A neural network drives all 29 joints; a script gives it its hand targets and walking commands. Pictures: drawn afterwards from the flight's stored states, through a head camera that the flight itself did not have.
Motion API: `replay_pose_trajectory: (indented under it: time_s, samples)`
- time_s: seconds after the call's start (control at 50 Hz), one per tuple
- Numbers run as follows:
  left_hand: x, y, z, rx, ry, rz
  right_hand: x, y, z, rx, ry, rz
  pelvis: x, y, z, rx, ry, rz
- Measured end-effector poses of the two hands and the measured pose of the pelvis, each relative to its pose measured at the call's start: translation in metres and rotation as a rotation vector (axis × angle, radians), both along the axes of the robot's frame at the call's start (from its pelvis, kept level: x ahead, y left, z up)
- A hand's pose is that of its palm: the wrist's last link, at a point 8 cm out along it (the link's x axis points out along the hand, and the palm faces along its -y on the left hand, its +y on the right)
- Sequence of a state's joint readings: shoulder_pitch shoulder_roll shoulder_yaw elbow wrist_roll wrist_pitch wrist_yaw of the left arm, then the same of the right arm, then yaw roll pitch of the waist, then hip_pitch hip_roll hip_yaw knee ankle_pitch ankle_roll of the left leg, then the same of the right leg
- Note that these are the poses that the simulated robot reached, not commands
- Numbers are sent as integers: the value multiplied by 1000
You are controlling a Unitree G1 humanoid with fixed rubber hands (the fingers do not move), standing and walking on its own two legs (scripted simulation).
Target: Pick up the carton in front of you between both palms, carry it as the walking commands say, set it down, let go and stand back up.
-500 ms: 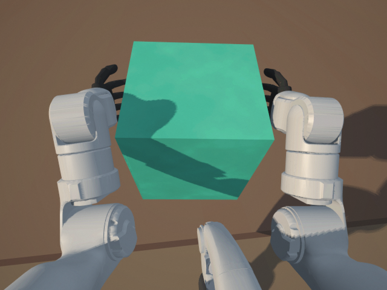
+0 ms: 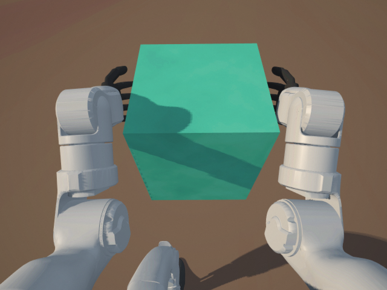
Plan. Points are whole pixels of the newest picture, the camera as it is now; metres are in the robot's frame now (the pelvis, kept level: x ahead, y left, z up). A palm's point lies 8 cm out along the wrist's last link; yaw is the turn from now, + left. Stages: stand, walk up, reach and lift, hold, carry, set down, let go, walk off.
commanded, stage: carry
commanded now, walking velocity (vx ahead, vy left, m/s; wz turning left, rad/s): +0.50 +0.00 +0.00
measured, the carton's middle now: (198, 130) +0.40 +0.02 +0.12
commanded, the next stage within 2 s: none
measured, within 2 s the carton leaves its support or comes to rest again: neither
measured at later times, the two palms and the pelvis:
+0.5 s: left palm out of the picture +0.68 +0.12 +0.29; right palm out of the picture +0.67 -0.17 +0.29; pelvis +0.31 -0.01 +0.09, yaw -1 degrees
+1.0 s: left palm out of the picture +0.93 +0.16 +0.20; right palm out of the picture +0.92 -0.13 +0.20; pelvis +0.59 +0.02 +0.10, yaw -2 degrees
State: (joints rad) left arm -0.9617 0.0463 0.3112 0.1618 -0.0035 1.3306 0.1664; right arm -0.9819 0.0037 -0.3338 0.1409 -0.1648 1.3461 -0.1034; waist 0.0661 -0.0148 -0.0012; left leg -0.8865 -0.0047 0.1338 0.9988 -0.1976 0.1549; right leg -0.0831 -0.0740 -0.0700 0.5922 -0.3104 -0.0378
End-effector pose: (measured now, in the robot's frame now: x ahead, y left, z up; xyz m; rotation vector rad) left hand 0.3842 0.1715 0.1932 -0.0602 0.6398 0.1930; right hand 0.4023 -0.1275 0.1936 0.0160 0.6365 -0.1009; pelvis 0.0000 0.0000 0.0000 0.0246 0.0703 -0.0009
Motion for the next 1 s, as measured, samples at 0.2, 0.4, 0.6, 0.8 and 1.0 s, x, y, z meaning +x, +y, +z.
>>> replay_pose_trajectory:
  time_s: [0.2, 0.4, 0.6, 0.8, 1.0]
  samples:
    - [138, -62, 39, 0, 116, -201, 63, -55, 24, 33, 115, -198, 112, 33, 78, -29, -8, -46]
    - [248, -53, 98, -21, -13, -158, 195, -50, 100, -17, -10, -147, 233, 11, 99, -24, 9, -40]
    - [333, -38, 71, 52, 140, -62, 326, -38, 73, -28, 140, 8, 355, -24, 95, -12, 9, -6]
    - [427, -30, 42, 37, 181, -37, 423, -29, 41, -1, 182, -1, 455, -15, 114, -2, 24, 12]
    - [546, -7, 5, 1, 144, -78, 520, -6, 6, -9, 146, -74, 588, 22, 101, -14, 34, -35]
